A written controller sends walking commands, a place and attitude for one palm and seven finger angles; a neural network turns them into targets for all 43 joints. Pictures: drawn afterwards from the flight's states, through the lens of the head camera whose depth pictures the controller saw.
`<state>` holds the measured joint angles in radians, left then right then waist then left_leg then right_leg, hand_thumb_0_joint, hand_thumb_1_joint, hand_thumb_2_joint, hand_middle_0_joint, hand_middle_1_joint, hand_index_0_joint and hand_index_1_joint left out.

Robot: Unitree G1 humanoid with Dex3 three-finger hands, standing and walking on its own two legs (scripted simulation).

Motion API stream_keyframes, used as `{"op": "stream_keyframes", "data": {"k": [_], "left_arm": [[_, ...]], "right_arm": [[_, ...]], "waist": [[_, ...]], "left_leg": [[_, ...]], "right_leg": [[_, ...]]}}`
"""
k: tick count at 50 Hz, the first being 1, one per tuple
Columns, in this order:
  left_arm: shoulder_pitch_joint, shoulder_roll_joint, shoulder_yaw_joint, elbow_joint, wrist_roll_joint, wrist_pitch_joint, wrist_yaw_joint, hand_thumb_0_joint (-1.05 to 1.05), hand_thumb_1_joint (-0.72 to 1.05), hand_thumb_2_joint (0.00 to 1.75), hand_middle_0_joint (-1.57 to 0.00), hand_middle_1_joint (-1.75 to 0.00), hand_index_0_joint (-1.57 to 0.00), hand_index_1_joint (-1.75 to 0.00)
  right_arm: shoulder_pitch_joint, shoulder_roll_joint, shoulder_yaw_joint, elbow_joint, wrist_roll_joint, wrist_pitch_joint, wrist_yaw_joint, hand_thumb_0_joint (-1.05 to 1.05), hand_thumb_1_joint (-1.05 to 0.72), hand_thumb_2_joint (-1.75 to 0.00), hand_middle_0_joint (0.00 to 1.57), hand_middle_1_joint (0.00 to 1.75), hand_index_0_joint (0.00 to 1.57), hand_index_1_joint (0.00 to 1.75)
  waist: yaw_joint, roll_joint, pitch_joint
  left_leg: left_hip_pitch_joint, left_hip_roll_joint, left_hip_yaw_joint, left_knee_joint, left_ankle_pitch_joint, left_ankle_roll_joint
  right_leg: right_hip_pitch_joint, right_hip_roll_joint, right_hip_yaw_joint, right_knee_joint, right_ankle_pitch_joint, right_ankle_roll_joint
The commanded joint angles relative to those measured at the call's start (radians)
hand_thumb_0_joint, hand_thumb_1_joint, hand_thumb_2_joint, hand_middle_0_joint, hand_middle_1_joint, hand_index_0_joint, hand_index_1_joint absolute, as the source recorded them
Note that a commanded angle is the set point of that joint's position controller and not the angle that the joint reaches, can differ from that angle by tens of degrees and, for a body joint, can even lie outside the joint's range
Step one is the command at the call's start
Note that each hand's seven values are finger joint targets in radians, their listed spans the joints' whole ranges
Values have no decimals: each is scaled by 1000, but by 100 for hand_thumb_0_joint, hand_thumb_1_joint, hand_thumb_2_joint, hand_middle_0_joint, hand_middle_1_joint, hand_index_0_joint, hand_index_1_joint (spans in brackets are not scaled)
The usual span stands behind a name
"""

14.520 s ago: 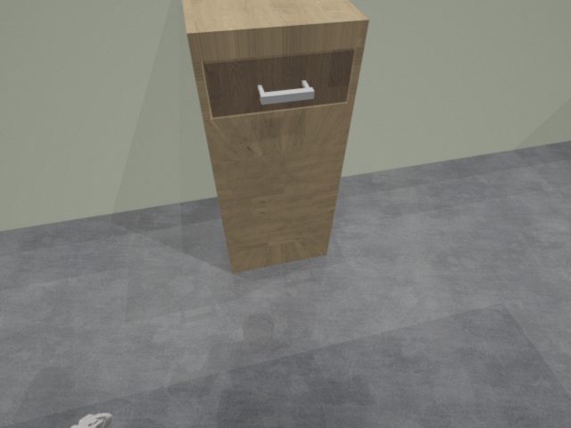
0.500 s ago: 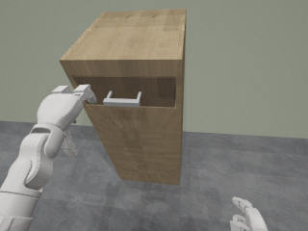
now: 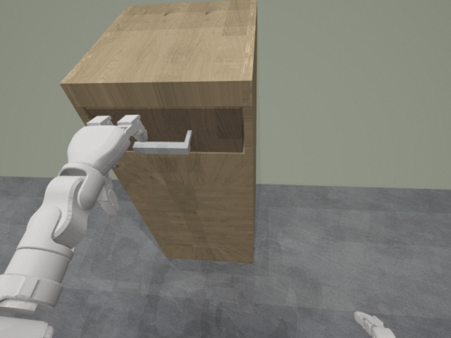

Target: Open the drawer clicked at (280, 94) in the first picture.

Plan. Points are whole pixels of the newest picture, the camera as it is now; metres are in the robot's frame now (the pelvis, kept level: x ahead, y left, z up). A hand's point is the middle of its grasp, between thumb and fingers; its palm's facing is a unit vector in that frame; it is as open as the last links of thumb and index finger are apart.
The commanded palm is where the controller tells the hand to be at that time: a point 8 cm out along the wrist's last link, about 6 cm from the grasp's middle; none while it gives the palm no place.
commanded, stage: move the hooked fingers above the handle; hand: left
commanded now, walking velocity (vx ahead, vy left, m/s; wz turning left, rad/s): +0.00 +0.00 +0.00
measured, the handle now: (164, 141) +0.52 +0.21 +0.04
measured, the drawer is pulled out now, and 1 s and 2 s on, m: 0.00 0.00 0.00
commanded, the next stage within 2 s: none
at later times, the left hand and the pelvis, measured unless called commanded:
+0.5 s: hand (138, 155) +0.41 +0.21 +0.10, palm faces +0.00 -0.04 -1.00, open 13.9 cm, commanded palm +0.39 +0.22 +0.17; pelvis +0.02 +0.01 +0.00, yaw +0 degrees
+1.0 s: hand (152, 146) +0.45 +0.20 +0.09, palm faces -0.03 -0.02 -1.00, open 13.8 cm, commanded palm +0.43 +0.21 +0.15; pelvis +0.02 +0.00 -0.01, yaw -1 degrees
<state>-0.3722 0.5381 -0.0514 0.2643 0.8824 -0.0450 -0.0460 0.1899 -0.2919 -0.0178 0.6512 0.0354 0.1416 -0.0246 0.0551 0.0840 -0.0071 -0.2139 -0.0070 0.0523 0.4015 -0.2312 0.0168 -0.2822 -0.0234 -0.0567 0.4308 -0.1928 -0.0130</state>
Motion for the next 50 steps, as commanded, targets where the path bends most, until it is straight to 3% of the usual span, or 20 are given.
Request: {"op": "stream_keyframes", "data": {"k": [1,5,9,11,14,15,19,24,27,29,30,34,37,39,41,42,44,46,49,50], "left_arm": [[-362,233,135,-163,2,-10,56,0,-50,30,-30,-120,-30,-120],[-447,235,124,-220,24,-18,92,0,-50,30,-30,-120,-30,-120],[-398,223,131,-146,30,17,111,0,-50,30,-30,-120,-30,-120],[-396,172,84,-128,30,40,109,0,-50,30,-30,-120,-30,-120],[-406,187,83,-104,47,69,99,0,-50,30,-30,-120,-30,-120],[-430,153,44,-94,52,75,92,0,-50,30,-30,-120,-30,-120],[-503,146,23,-120,54,63,81,0,-50,30,-30,-120,-30,-120],[-571,125,5,-43,65,47,98,0,-50,30,-30,-120,-30,-120],[-606,131,14,-26,73,41,120,0,-50,30,-30,-120,-30,-120],[-623,147,28,40,82,49,133,0,-50,30,-30,-120,-30,-120],[-648,116,-2,44,84,50,136,0,-50,30,-30,-120,-30,-120],[-614,158,48,57,84,57,142,0,-50,30,-30,-120,-30,-120],[-584,138,32,108,86,61,132,0,-50,30,-30,-120,-30,-120],[-604,110,3,90,86,54,125,0,-50,30,-30,-120,-30,-120],[-597,166,49,94,88,41,125,0,-50,30,-30,-120,-30,-120],[-622,117,1,104,84,38,122,0,-50,30,-30,-120,-30,-120],[-658,153,32,158,82,23,130,0,-50,30,-30,-120,-30,-120],[-728,165,33,160,91,-2,144,0,-50,30,-30,-120,-30,-120],[-753,225,89,153,98,-31,172,0,-50,30,-30,-120,-30,-120],[-740,224,92,165,97,-35,178,0,-50,30,-30,-120,-30,-120]], "right_arm": [[-94,-94,-35,-142,0,-49,-3,0,-90,-90,20,30,20,30],[-81,-89,-43,-142,-3,-54,1,0,-90,-90,20,30,20,30],[-70,-93,-44,-127,-2,-46,9,0,-90,-90,20,30,20,30],[-74,-89,-40,-127,1,-41,12,0,-90,-90,20,30,20,30],[-82,-97,-36,-130,2,-31,12,0,-90,-90,20,30,20,30],[-82,-92,-33,-128,3,-28,11,0,-90,-90,20,30,20,30],[-64,-92,-36,-135,-2,-28,5,0,-90,-90,20,30,20,30],[-39,-85,-35,-118,-1,-29,0,0,-90,-90,20,30,20,30],[-27,-81,-38,-114,-5,-30,1,0,-90,-90,20,30,20,30],[-16,-87,-38,-101,-6,-25,0,0,-90,-90,20,30,20,30],[-17,-83,-37,-101,-4,-26,3,0,-90,-90,20,30,20,30],[-3,-89,-46,-107,-10,-21,7,0,-90,-90,20,30,20,30],[-3,-91,-46,-105,-5,-14,7,0,-90,-90,20,30,20,30],[5,-91,-52,-112,-5,-13,7,0,-90,-90,20,30,20,30],[11,-94,-55,-109,-5,-13,3,0,-90,-90,20,30,20,30],[12,-91,-53,-109,-4,-13,1,0,-90,-90,20,30,20,30],[35,-99,-55,-94,-3,-15,-6,0,-90,-90,20,30,20,30],[47,-94,-58,-87,-4,-21,-11,0,-90,-90,20,30,20,30],[67,-95,-67,-82,-12,-26,-14,0,-90,-90,20,30,20,30],[60,-89,-67,-83,-10,-27,-15,0,-90,-90,20,30,20,30]], "waist": [[8,-83,-280],[10,-40,-370],[8,-64,-343],[3,-89,-316],[-1,-85,-315],[-10,-91,-305],[-22,-73,-350],[-33,-78,-329],[-21,-48,-379],[-27,-74,-367],[-32,-68,-361],[-17,-92,-440],[-26,-113,-378],[-33,-118,-399],[-27,-103,-408],[-42,-103,-383],[-49,-137,-364],[-53,-90,-387],[-44,-81,-465],[-41,-76,-458]], "left_leg": [[-10,-22,-19,-34,250,15],[36,-22,-23,-16,312,14],[24,-15,-23,-14,348,2],[20,-11,-22,-15,353,4],[16,-11,-22,-16,346,2],[18,-10,-24,-15,339,3],[58,-10,-32,3,370,2],[47,-10,-37,17,360,-3],[56,-10,-37,33,411,-6],[28,-12,-32,31,384,-7],[26,-9,-34,33,385,-7],[23,-9,-23,52,469,1],[-16,-10,-12,46,415,9],[-4,-10,-11,52,427,12],[-10,-13,-10,57,412,16],[-20,-17,-6,58,384,18],[-42,-17,-7,53,336,19],[-39,-21,-6,61,324,21],[-30,-24,-7,72,359,22],[-38,-25,-5,72,353,24]], "right_leg": [[201,13,40,-22,180,-20],[206,18,42,2,216,-25],[192,24,31,10,238,-28],[176,24,26,12,247,-28],[175,27,26,11,236,-29],[159,26,24,12,227,-29],[151,28,25,21,243,-30],[106,31,19,30,223,-33],[115,31,22,50,262,-36],[118,31,22,50,252,-35],[103,30,20,53,253,-36],[172,28,29,72,348,-33],[151,26,30,68,343,-29],[154,26,33,69,351,-28],[160,26,40,74,355,-28],[141,25,40,69,347,-25],[134,25,40,62,307,-24],[120,25,45,68,299,-27],[163,25,51,80,330,-27],[162,25,53,81,335,-26]]}}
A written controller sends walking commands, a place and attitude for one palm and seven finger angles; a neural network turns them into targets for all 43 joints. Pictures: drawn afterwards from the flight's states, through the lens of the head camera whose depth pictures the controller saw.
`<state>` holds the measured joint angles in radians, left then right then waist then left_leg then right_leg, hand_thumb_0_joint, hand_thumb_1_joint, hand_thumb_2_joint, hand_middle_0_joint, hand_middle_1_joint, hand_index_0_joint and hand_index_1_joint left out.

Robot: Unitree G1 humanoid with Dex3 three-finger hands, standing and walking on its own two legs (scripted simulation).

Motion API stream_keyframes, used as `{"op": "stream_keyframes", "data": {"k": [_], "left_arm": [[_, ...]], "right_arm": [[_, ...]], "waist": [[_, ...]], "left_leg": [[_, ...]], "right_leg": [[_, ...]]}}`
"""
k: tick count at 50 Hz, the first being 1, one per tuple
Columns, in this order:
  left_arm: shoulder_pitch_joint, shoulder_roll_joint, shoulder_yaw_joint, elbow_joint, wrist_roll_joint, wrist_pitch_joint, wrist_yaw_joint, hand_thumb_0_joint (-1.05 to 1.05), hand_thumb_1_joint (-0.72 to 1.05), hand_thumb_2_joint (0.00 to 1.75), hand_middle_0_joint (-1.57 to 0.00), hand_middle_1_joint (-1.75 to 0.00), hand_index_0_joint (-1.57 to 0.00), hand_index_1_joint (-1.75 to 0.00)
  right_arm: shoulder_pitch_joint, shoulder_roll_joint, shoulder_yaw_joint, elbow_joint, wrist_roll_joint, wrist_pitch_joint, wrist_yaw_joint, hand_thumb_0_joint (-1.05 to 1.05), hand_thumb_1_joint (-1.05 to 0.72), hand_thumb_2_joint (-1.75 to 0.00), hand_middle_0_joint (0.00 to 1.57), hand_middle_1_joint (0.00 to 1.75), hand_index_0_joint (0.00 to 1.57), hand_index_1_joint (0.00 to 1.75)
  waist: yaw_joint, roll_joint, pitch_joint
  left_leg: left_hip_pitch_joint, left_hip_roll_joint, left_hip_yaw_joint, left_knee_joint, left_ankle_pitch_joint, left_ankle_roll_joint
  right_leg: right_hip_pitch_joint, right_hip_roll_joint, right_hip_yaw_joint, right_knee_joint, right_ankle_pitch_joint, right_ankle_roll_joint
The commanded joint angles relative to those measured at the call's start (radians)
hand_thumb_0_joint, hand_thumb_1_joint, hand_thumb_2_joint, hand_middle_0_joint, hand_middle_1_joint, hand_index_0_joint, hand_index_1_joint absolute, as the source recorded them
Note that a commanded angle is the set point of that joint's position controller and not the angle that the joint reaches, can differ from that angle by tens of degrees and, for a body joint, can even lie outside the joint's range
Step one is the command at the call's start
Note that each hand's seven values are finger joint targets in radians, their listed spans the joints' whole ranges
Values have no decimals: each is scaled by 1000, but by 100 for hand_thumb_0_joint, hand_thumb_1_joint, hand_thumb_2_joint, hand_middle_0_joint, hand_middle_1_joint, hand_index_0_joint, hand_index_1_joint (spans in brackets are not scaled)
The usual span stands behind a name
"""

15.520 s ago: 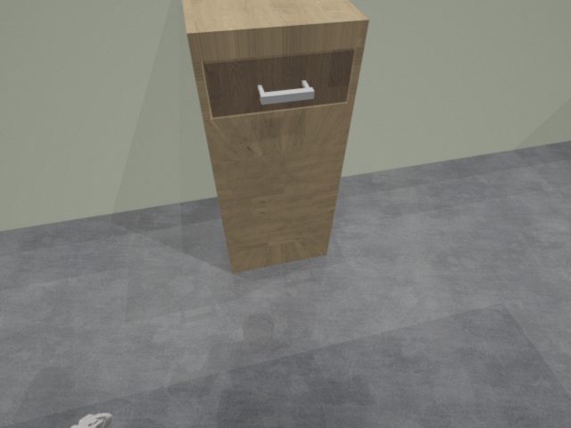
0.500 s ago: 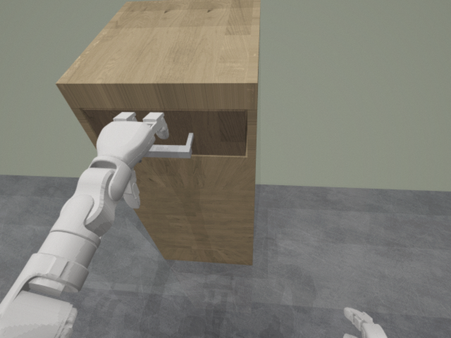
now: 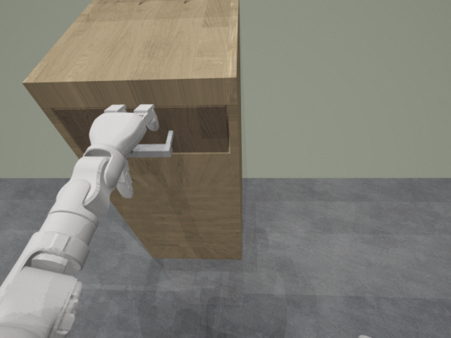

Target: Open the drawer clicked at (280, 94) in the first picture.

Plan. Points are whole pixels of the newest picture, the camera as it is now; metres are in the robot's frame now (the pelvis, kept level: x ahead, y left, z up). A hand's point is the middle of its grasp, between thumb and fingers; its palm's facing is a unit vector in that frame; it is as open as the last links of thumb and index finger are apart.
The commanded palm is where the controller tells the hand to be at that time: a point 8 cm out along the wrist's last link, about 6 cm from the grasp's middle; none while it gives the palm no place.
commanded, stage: move the hooked fingers above the handle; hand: left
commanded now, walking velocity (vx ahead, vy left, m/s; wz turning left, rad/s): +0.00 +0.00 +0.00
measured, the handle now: (143, 143) +0.49 +0.22 +0.04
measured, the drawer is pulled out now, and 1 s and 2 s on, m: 0.00 0.00 0.00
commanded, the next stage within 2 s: none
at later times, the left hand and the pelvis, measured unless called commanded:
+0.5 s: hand (128, 142) +0.44 +0.21 +0.11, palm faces +0.03 -0.01 -1.00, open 13.8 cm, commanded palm +0.41 +0.23 +0.16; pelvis -0.01 +0.00 +0.00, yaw -1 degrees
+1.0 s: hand (119, 137) +0.44 +0.23 +0.11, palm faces +0.05 -0.01 -1.00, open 13.8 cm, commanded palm +0.41 +0.23 +0.16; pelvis +0.00 +0.01 +0.00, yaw -1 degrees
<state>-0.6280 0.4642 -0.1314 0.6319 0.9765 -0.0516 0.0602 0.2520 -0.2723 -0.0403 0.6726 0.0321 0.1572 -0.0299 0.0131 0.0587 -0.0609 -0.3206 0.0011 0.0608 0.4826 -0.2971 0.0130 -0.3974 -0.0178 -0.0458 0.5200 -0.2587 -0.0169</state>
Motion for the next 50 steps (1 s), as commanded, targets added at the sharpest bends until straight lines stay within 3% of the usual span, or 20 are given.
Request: {"op": "stream_keyframes", "data": {"k": [1,5,7,9,13,17,19,22,24,27,28,31,34,36,38,39,41,44,46,50], "left_arm": [[-484,292,168,-180,3,-27,77,0,-50,30,-30,-120,-30,-120],[-451,290,166,-104,7,-6,76,0,-50,30,-30,-120,-30,-120],[-446,241,119,-99,5,5,62,0,-50,30,-30,-120,-30,-120],[-427,242,121,-95,2,3,43,0,-50,30,-30,-120,-30,-120],[-476,210,82,-113,-2,-20,26,0,-50,30,-30,-120,-30,-120],[-538,310,169,-127,12,-52,63,0,-50,30,-30,-120,-30,-120],[-581,303,161,-115,18,-52,89,0,-50,30,-30,-120,-30,-120],[-581,303,166,-97,27,-32,118,0,-50,30,-30,-120,-30,-120],[-531,322,189,-64,30,-13,117,0,-50,30,-30,-120,-30,-120],[-482,268,139,-11,20,22,84,0,-50,30,-30,-120,-30,-120],[-457,270,139,-13,15,26,69,0,-50,30,-30,-120,-30,-120],[-471,218,84,-42,3,8,22,0,-50,30,-30,-120,-30,-120],[-520,214,78,-132,-2,-44,11,0,-50,30,-30,-120,-30,-120],[-563,215,78,-188,-1,-74,28,0,-50,30,-30,-120,-30,-120],[-563,240,116,-176,0,-80,61,0,-50,30,-30,-120,-30,-120],[-558,284,154,-139,4,-73,79,0,-50,30,-30,-120,-30,-120],[-597,285,155,-110,16,-53,115,0,-50,30,-30,-120,-30,-120],[-565,318,191,-103,33,-12,142,0,-50,30,-30,-120,-30,-120],[-514,279,160,-110,31,21,129,0,-50,30,-30,-120,-30,-120],[-395,188,79,-71,2,74,42,0,-50,30,-30,-120,-30,-120]], "right_arm": [[-1,-109,-43,-100,-5,-43,-9,0,-90,-90,20,30,20,30],[-1,-116,-43,-100,-1,-42,-6,0,-90,-90,20,30,20,30],[-3,-117,-44,-106,1,-40,-4,0,-90,-90,20,30,20,30],[3,-122,-46,-112,2,-37,-3,0,-90,-90,20,30,20,30],[5,-120,-43,-113,3,-36,-10,0,-90,-90,20,30,20,30],[20,-117,-45,-104,-4,-41,-16,0,-90,-90,20,30,20,30],[24,-116,-43,-96,-6,-45,-16,0,-90,-90,20,30,20,30],[18,-113,-44,-91,-6,-52,-10,0,-90,-90,20,30,20,30],[16,-117,-44,-93,-7,-49,-9,0,-90,-90,20,30,20,30],[8,-122,-40,-98,-1,-44,-9,0,-90,-90,20,30,20,30],[6,-125,-40,-106,1,-42,-10,0,-90,-90,20,30,20,30],[10,-127,-40,-117,3,-40,-15,0,-90,-90,20,30,20,30],[20,-122,-46,-124,-2,-43,-16,0,-90,-90,20,30,20,30],[25,-114,-50,-116,-4,-45,-15,0,-90,-90,20,30,20,30],[36,-112,-53,-101,-8,-47,-11,0,-90,-90,20,30,20,30],[37,-119,-50,-94,-9,-46,-11,0,-90,-90,20,30,20,30],[29,-115,-45,-82,-7,-48,-6,0,-90,-90,20,30,20,30],[21,-117,-47,-84,-12,-48,0,0,-90,-90,20,30,20,30],[10,-115,-48,-91,-9,-46,7,0,-90,-90,20,30,20,30],[-6,-128,-42,-114,5,-31,10,0,-90,-90,20,30,20,30]], "waist": [[-3,-41,-381],[-2,-63,-357],[-11,-74,-347],[-13,-106,-352],[-28,-90,-307],[-15,-52,-364],[-29,-59,-360],[-18,-25,-382],[-8,-54,-408],[-18,-94,-336],[-11,-91,-342],[-30,-115,-315],[-33,-76,-337],[-33,-17,-366],[-25,-14,-371],[-24,-36,-357],[-24,-22,-346],[0,-16,-438],[3,-12,-443],[-14,-107,-333]], "left_leg": [[59,-32,-11,-11,410,26],[34,-29,-2,-19,385,27],[35,-28,-1,-17,387,29],[33,-29,-5,-17,382,31],[40,-28,-9,-18,324,33],[47,-30,-15,-9,347,30],[45,-27,-18,-9,348,27],[53,-25,-13,-9,363,22],[50,-23,-11,-11,396,22],[27,-18,-3,-22,358,25],[28,-18,0,-24,354,28],[35,-18,-7,-23,327,33],[77,-19,-21,-10,361,32],[114,-17,-34,2,399,23],[119,-15,-38,7,419,17],[94,-17,-36,6,405,17],[70,-16,-37,-3,385,12],[85,-16,-28,3,473,8],[97,-10,-21,3,520,8],[70,-2,-17,-18,458,18]], "right_leg": [[266,19,40,-9,396,-22],[261,18,37,-14,376,-20],[249,19,36,-14,386,-18],[258,20,37,-18,374,-18],[196,20,36,-28,310,-18],[217,21,41,-13,318,-22],[203,22,38,-15,305,-21],[205,24,37,-8,317,-23],[242,25,34,-4,347,-24],[218,21,30,-16,335,-18],[227,20,33,-19,334,-18],[203,19,34,-30,307,-16],[178,23,33,-24,301,-21],[151,27,30,-10,302,-26],[143,31,25,-5,300,-28],[151,32,26,-8,292,-28],[139,33,22,-2,277,-29],[210,32,24,12,350,-32],[224,30,23,13,394,-28],[207,27,16,-15,365,-21]]}}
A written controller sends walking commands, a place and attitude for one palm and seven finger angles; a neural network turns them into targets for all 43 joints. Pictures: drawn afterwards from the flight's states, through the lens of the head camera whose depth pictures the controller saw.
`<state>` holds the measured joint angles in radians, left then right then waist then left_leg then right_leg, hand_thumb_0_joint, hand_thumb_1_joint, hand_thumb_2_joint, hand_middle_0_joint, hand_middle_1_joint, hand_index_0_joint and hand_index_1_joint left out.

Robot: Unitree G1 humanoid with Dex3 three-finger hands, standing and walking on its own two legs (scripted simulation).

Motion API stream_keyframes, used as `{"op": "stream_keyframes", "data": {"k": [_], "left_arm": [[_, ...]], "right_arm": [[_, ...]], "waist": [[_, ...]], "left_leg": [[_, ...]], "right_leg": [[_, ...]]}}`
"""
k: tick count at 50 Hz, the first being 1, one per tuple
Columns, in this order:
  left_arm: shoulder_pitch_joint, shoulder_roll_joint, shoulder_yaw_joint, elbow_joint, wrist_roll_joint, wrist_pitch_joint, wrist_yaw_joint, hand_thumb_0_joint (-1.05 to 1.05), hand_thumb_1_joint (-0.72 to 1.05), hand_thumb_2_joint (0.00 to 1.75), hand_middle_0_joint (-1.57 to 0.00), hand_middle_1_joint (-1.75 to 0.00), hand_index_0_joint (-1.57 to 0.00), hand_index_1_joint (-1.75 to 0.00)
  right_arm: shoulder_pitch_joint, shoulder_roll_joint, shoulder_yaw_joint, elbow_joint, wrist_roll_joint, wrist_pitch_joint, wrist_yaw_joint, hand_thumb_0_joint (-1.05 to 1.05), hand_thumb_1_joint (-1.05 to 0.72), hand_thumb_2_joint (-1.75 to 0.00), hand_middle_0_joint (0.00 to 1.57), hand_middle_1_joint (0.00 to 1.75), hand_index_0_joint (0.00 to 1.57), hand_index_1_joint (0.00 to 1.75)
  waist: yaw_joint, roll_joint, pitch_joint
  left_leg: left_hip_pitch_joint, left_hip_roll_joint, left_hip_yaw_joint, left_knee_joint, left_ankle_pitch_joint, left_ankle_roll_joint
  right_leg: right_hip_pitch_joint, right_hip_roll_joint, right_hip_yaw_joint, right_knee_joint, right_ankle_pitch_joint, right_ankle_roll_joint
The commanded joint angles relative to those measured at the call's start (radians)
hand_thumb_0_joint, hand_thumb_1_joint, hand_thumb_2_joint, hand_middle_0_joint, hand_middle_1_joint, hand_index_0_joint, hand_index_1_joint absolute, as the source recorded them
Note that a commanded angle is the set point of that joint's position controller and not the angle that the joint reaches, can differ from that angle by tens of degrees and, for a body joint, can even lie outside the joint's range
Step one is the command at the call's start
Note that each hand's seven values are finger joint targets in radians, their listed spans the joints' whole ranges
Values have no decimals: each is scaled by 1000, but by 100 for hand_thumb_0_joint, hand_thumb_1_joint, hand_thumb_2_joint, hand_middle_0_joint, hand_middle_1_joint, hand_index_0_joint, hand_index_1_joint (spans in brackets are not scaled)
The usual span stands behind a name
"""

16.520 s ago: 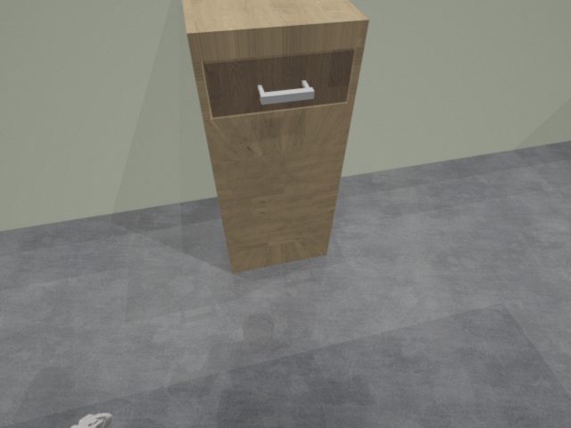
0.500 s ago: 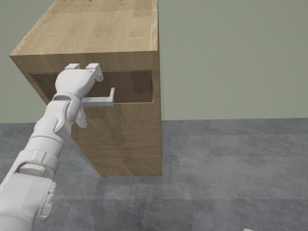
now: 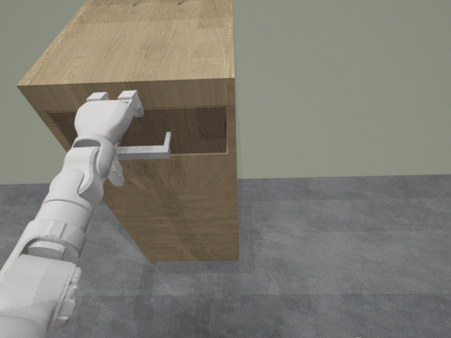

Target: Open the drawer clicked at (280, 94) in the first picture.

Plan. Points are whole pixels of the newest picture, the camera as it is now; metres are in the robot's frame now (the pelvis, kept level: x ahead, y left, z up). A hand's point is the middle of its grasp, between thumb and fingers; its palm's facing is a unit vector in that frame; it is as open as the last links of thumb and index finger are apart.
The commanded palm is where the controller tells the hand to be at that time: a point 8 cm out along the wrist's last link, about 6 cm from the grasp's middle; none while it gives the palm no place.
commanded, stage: move the hooked fingers above the handle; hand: left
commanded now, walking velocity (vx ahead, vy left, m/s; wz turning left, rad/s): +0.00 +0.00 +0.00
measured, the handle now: (141, 145) +0.49 +0.21 +0.05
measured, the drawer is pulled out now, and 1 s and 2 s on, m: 0.00 0.00 0.00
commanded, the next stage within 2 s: none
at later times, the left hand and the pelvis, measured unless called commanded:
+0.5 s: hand (118, 145) +0.43 +0.22 +0.11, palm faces -0.05 +0.01 -1.00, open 13.9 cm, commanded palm +0.42 +0.21 +0.16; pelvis +0.00 -0.01 +0.00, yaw +1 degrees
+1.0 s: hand (117, 151) +0.42 +0.22 +0.10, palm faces -0.06 -0.01 -1.00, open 13.9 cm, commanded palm +0.41 +0.22 +0.16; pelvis +0.00 -0.01 +0.00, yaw +1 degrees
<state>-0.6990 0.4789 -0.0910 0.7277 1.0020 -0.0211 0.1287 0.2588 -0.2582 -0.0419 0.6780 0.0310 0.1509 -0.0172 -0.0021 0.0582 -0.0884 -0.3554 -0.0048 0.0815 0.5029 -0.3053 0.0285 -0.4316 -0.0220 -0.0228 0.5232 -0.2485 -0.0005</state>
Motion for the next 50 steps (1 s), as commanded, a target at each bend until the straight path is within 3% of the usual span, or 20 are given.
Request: {"op": "stream_keyframes", "data": {"k": [1,4,9,10,12,16,17,19,21,24,27,29,33,34,37,39,43,45,47,50], "left_arm": [[-323,155,17,-189,-28,41,-49,0,-50,30,-30,-120,-30,-120],[-378,158,3,-323,-36,-11,-82,0,-50,30,-30,-120,-30,-120],[-409,261,112,-336,-36,-71,-26,0,-50,30,-30,-120,-30,-120],[-427,264,116,-327,-29,-71,-6,0,-50,30,-30,-120,-30,-120],[-431,274,137,-264,-15,-55,31,0,-50,30,-30,-120,-30,-120],[-459,288,127,-191,10,-6,52,0,-50,30,-30,-120,-30,-120],[-476,221,61,-170,7,8,39,0,-50,30,-30,-120,-30,-120],[-467,167,13,-130,-6,21,3,0,-50,30,-30,-120,-30,-120],[-486,178,10,-123,-20,12,-36,0,-50,30,-30,-120,-30,-120],[-511,123,-38,-186,-32,-40,-78,0,-50,30,-30,-120,-30,-120],[-495,183,27,-202,-30,-85,-63,0,-50,30,-30,-120,-30,-120],[-492,281,119,-180,-21,-99,-28,0,-50,30,-30,-120,-30,-120],[-468,316,169,-156,6,-60,55,0,-50,30,-30,-120,-30,-120],[-447,365,213,-151,12,-48,67,0,-50,30,-30,-120,-30,-120],[-410,343,189,-169,15,-11,68,0,-50,30,-30,-120,-30,-120],[-366,365,208,-174,7,7,56,0,-50,30,-30,-120,-30,-120],[-343,246,84,-189,-17,25,-17,0,-50,30,-30,-120,-30,-120],[-377,196,30,-252,-35,-1,-56,0,-50,30,-30,-120,-30,-120],[-410,189,17,-292,-44,-36,-75,0,-50,30,-30,-120,-30,-120],[-437,232,60,-273,-45,-81,-65,0,-50,30,-30,-120,-30,-120]], "right_arm": [[-16,-144,-41,-128,7,-21,-7,0,-90,-90,20,30,20,30],[-20,-138,-42,-145,2,-22,-13,0,-90,-90,20,30,20,30],[-12,-130,-38,-121,-6,-28,-21,0,-90,-90,20,30,20,30],[-22,-122,-36,-117,-4,-32,-19,0,-90,-90,20,30,20,30],[-21,-119,-34,-99,-4,-37,-18,0,-90,-90,20,30,20,30],[-32,-124,-31,-91,-3,-43,-23,0,-90,-90,20,30,20,30],[-30,-125,-30,-91,-1,-42,-24,0,-90,-90,20,30,20,30],[-21,-130,-35,-99,3,-43,-26,0,-90,-90,20,30,20,30],[-9,-138,-33,-102,4,-42,-33,0,-90,-90,20,30,20,30],[5,-131,-37,-118,-1,-46,-36,0,-90,-90,20,30,20,30],[19,-127,-39,-113,-6,-41,-34,0,-90,-90,20,30,20,30],[32,-136,-38,-102,-11,-38,-33,0,-90,-90,20,30,20,30],[17,-126,-38,-98,-11,-37,-19,0,-90,-90,20,30,20,30],[17,-131,-40,-98,-13,-37,-19,0,-90,-90,20,30,20,30],[-1,-128,-40,-108,-6,-36,-17,0,-90,-90,20,30,20,30],[-10,-136,-41,-113,-4,-35,-20,0,-90,-90,20,30,20,30],[-20,-144,-42,-125,9,-37,-30,0,-90,-90,20,30,20,30],[-18,-142,-44,-134,10,-41,-34,0,-90,-90,20,30,20,30],[-10,-139,-43,-130,7,-43,-39,0,-90,-90,20,30,20,30],[1,-133,-41,-114,3,-45,-44,0,-90,-90,20,30,20,30]], "waist": [[-5,-116,-298],[-8,-65,-326],[15,-57,-324],[17,-30,-317],[18,-44,-293],[9,-29,-330],[-12,-53,-316],[-31,-71,-294],[-39,-97,-284],[-46,-81,-317],[-20,-48,-332],[-4,-70,-348],[22,-41,-364],[36,-55,-394],[35,-53,-397],[39,-72,-406],[-8,-104,-321],[-23,-94,-316],[-29,-70,-306],[-25,-60,-290]], "left_leg": [[113,2,-38,-40,449,6],[161,0,-54,-31,466,6],[141,-8,-58,-29,448,-1],[130,-11,-56,-31,430,-3],[110,-10,-51,-37,413,-6],[102,-12,-37,-41,387,-3],[102,-13,-36,-41,369,0],[111,-12,-36,-39,353,5],[106,-13,-36,-37,321,12],[132,-16,-47,-20,357,13],[124,-19,-50,-7,385,10],[82,-19,-51,-8,402,5],[52,-15,-32,-12,437,0],[42,-16,-30,-15,451,0],[42,-15,-15,-25,457,3],[43,-16,-14,-32,455,7],[70,-12,-12,-42,385,20],[102,-14,-22,-40,368,23],[124,-17,-31,-35,352,23],[116,-22,-40,-26,330,19]], "right_leg": [[232,32,-5,-24,343,-36],[222,31,0,-25,324,-41],[231,33,2,-18,315,-45],[224,33,3,-16,306,-45],[217,34,-3,-15,295,-46],[245,29,6,-19,297,-43],[227,28,2,-23,289,-39],[211,27,2,-35,277,-37],[207,23,7,-42,272,-33],[200,24,7,-31,290,-35],[199,27,10,-13,312,-39],[236,28,10,-1,330,-41],[259,30,11,15,373,-42],[303,30,14,16,392,-42],[328,28,16,11,430,-37],[359,27,20,5,439,-36],[293,25,17,-29,381,-26],[267,24,20,-41,349,-25],[238,24,19,-45,322,-27],[215,24,19,-43,286,-30]]}}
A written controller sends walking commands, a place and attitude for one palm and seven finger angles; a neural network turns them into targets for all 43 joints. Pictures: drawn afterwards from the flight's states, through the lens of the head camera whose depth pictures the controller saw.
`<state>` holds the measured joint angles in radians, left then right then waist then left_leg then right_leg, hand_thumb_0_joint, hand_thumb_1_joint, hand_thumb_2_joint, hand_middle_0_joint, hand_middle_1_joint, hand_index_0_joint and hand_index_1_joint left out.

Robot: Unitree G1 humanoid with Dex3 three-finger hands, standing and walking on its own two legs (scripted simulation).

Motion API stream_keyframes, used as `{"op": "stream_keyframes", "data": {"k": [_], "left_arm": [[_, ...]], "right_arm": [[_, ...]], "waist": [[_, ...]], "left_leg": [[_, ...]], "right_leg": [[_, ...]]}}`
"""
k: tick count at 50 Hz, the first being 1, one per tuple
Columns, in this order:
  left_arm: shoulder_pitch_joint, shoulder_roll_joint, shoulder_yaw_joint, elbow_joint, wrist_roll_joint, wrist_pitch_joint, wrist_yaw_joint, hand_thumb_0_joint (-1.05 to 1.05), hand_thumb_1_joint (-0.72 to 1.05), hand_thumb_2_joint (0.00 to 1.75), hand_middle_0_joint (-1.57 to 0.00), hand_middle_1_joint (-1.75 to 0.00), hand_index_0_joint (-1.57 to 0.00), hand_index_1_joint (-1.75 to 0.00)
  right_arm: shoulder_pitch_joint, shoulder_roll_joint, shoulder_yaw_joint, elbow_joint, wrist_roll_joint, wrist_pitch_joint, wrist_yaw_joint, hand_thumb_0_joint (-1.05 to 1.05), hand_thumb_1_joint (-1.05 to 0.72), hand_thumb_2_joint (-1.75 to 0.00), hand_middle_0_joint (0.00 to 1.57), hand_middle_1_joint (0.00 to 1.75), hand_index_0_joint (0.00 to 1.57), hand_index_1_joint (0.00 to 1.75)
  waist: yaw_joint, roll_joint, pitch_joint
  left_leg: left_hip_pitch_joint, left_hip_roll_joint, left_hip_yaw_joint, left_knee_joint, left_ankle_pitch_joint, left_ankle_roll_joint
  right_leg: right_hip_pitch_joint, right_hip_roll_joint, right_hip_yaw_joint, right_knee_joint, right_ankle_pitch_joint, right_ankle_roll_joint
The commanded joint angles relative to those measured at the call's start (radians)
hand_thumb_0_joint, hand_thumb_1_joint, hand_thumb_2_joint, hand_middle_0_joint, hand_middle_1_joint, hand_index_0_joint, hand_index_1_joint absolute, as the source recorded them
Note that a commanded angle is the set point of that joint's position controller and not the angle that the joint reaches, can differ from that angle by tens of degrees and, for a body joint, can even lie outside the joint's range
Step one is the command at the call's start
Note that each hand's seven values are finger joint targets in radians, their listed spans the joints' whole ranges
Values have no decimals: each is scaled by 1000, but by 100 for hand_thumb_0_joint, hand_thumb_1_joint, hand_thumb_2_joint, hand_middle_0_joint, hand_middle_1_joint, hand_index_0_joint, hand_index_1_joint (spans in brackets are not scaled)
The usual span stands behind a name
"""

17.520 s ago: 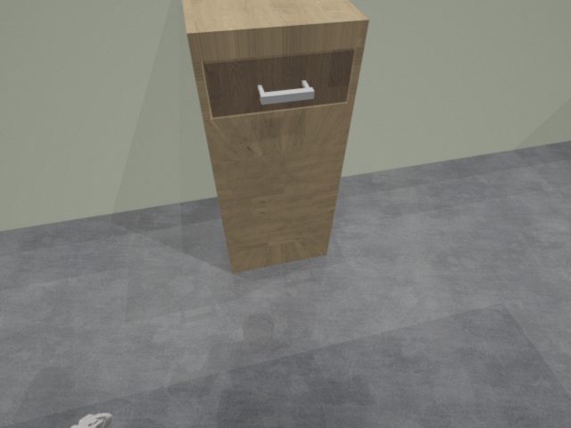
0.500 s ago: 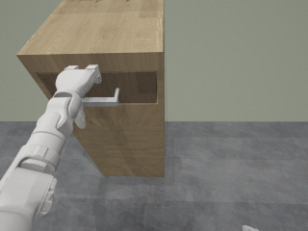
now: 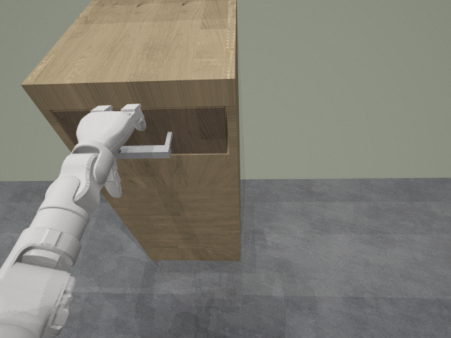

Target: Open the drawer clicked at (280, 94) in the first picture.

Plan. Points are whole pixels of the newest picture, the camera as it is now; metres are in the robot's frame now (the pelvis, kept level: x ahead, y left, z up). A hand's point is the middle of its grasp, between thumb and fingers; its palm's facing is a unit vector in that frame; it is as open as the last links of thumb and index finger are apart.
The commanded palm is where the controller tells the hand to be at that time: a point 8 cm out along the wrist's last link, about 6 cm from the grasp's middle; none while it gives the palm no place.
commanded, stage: move the hooked fingers above the handle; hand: left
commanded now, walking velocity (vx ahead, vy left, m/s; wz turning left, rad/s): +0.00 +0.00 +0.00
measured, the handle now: (142, 144) +0.49 +0.22 +0.04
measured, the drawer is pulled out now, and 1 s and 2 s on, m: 0.00 0.00 0.00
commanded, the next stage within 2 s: lower the fingers behind the handle in 1.54 s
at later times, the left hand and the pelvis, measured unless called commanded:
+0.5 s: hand (132, 145) +0.44 +0.21 +0.10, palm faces -0.02 -0.04 -1.00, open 13.8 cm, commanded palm +0.42 +0.22 +0.16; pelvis +0.00 +0.01 +0.00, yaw -1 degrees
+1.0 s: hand (129, 145) +0.44 +0.21 +0.10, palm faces +0.01 -0.02 -1.00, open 13.8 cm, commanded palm +0.42 +0.22 +0.16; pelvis +0.00 +0.00 +0.00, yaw +0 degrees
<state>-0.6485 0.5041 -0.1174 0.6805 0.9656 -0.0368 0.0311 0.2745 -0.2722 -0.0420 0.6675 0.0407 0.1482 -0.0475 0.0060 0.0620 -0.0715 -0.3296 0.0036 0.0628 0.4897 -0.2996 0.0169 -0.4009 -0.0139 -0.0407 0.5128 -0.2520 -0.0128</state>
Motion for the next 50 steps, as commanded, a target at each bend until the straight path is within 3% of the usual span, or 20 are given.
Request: {"op": "stream_keyframes", "data": {"k": [1,4,6,9,14,16,17,20,22,24,25,26,29,31,34,36,39,44,47,50], "left_arm": [[-502,206,89,-196,-6,-73,44,0,-50,30,-30,-120,-30,-120],[-552,267,142,-188,15,-84,96,0,-50,30,-30,-120,-30,-120],[-568,244,128,-154,25,-66,126,0,-50,30,-30,-120,-30,-120],[-548,278,161,-81,37,-26,142,0,-50,30,-30,-120,-30,-120],[-525,137,40,-84,30,9,83,0,-50,30,-30,-120,-30,-120],[-489,156,56,-94,18,3,54,0,-50,30,-30,-120,-30,-120],[-518,128,27,-137,14,-10,44,0,-50,30,-30,-120,-30,-120],[-479,219,115,-192,11,-43,49,0,-50,30,-30,-120,-30,-120],[-450,224,137,-199,13,-50,71,0,-50,30,-30,-120,-30,-120],[-456,277,185,-162,21,-41,100,0,-50,30,-30,-120,-30,-120],[-483,271,175,-164,29,-37,114,0,-50,30,-30,-120,-30,-120],[-500,254,160,-170,36,-31,127,0,-50,30,-30,-120,-30,-120],[-496,289,183,-189,44,-10,144,0,-50,30,-30,-120,-30,-120],[-483,223,127,-198,32,7,131,0,-50,30,-30,-120,-30,-120],[-443,181,85,-179,11,23,85,0,-50,30,-30,-120,-30,-120],[-460,133,32,-207,3,17,57,0,-50,30,-30,-120,-30,-120],[-465,114,15,-217,-3,-1,36,0,-50,30,-30,-120,-30,-120],[-509,254,141,-160,20,-35,79,0,-50,30,-30,-120,-30,-120],[-522,262,158,-176,40,-37,123,0,-50,30,-30,-120,-30,-120],[-524,228,127,-149,42,-9,135,0,-50,30,-30,-120,-30,-120]], "right_arm": [[-11,-117,-38,-96,-7,-44,-13,0,-90,-90,20,30,20,30],[-6,-120,-40,-83,-14,-48,-9,0,-90,-90,20,30,20,30],[-13,-112,-37,-80,-14,-50,-1,0,-90,-90,20,30,20,30],[-12,-120,-36,-82,-16,-46,2,0,-90,-90,20,30,20,30],[-7,-121,-43,-102,-11,-39,8,0,-90,-90,20,30,20,30],[-2,-126,-42,-107,-11,-32,7,0,-90,-90,20,30,20,30],[-5,-124,-42,-113,-12,-32,7,0,-90,-90,20,30,20,30],[-2,-122,-43,-114,-16,-26,6,0,-90,-90,20,30,20,30],[-6,-115,-43,-111,-16,-24,11,0,-90,-90,20,30,20,30],[-6,-122,-39,-99,-15,-23,12,0,-90,-90,20,30,20,30],[-13,-118,-37,-98,-14,-26,12,0,-90,-90,20,30,20,30],[-14,-115,-39,-94,-15,-29,13,0,-90,-90,20,30,20,30],[-12,-120,-45,-92,-17,-35,13,0,-90,-90,20,30,20,30],[-15,-116,-49,-92,-13,-40,16,0,-90,-90,20,30,20,30],[-14,-128,-47,-98,-7,-36,12,0,-90,-90,20,30,20,30],[-24,-125,-44,-102,-6,-35,10,0,-90,-90,20,30,20,30],[-24,-122,-42,-106,-8,-33,7,0,-90,-90,20,30,20,30],[-23,-122,-33,-91,-13,-33,-4,0,-90,-90,20,30,20,30],[-31,-107,-35,-94,-16,-41,3,0,-90,-90,20,30,20,30],[-29,-112,-37,-94,-16,-43,10,0,-90,-90,20,30,20,30]], "waist": [[-34,-68,-285],[-20,-36,-337],[-20,-9,-334],[-12,-52,-374],[-39,-58,-377],[-29,-78,-354],[-35,-65,-365],[-3,-49,-388],[8,-49,-370],[7,-83,-336],[7,-62,-334],[3,-47,-341],[8,-21,-413],[-6,-18,-407],[-24,-77,-371],[-33,-60,-338],[-38,-76,-315],[-10,-80,-315],[8,-11,-371],[-4,-23,-384]], "left_leg": [[76,-31,-26,-16,304,27],[82,-29,-28,-5,342,20],[72,-28,-29,-3,357,14],[49,-27,-23,-1,379,14],[103,-14,-26,11,444,15],[95,-14,-29,7,424,18],[107,-15,-31,10,430,18],[107,-13,-37,14,493,15],[95,-11,-36,11,504,11],[54,-12,-34,2,457,9],[49,-13,-32,-4,438,9],[60,-12,-31,-5,439,8],[89,-12,-26,-2,472,7],[111,-9,-26,1,485,8],[105,-10,-27,-7,461,15],[119,-10,-29,-9,432,17],[123,-13,-33,-5,414,18],[66,-21,-31,-10,374,16],[80,-23,-26,0,427,10],[83,-17,-23,2,437,10]], "right_leg": [[166,17,31,-30,263,-19],[168,19,32,-12,267,-27],[157,21,24,0,277,-30],[202,21,25,9,307,-28],[164,23,15,8,337,-27],[165,25,16,5,329,-25],[157,24,18,6,332,-25],[191,24,21,16,367,-29],[187,28,16,21,363,-31],[194,28,15,16,342,-30],[187,27,16,18,329,-31],[178,28,15,18,324,-32],[219,29,23,17,349,-33],[205,28,19,12,360,-29],[207,26,18,-4,356,-25],[172,25,17,-12,332,-24],[156,24,17,-18,312,-25],[183,20,23,-5,293,-28],[201,23,23,16,334,-34],[199,23,22,14,342,-30]]}}
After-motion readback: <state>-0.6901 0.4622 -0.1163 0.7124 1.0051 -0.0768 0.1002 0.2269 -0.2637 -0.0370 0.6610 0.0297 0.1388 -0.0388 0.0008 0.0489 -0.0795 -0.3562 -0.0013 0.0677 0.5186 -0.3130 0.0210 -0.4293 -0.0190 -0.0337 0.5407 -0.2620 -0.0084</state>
